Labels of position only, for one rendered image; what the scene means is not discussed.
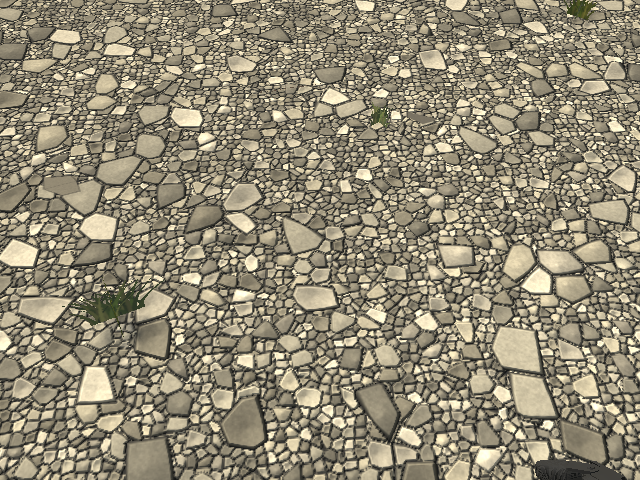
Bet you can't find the robot right hand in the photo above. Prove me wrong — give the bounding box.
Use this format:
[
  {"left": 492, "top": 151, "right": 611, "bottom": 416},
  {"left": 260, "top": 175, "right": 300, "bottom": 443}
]
[{"left": 535, "top": 460, "right": 625, "bottom": 480}]

